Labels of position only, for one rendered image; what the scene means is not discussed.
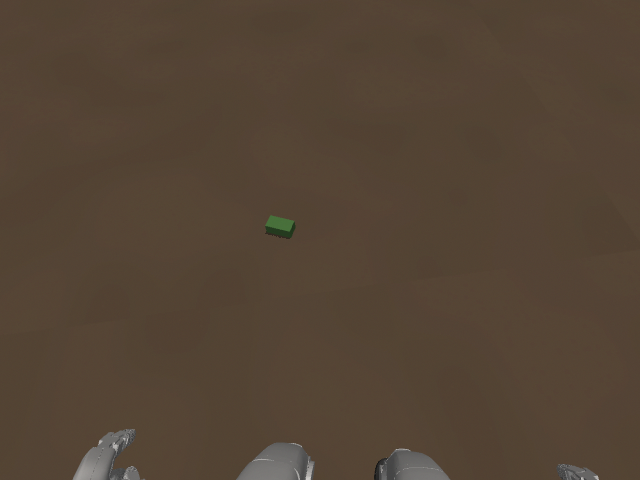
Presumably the small box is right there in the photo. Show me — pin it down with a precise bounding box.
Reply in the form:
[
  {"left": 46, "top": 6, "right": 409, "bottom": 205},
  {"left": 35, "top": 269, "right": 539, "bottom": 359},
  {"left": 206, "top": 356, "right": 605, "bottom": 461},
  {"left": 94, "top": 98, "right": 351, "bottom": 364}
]
[{"left": 265, "top": 215, "right": 296, "bottom": 238}]

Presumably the left robot hand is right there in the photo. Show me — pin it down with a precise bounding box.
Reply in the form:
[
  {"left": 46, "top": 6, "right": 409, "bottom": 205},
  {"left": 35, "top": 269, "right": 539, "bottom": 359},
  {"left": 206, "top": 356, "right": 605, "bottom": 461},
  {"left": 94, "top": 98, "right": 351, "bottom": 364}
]
[{"left": 73, "top": 429, "right": 145, "bottom": 480}]

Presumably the right robot hand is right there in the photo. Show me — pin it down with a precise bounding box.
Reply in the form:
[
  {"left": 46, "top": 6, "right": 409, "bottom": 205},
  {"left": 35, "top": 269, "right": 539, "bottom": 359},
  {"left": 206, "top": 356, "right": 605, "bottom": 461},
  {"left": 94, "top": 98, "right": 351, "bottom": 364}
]
[{"left": 556, "top": 464, "right": 599, "bottom": 480}]

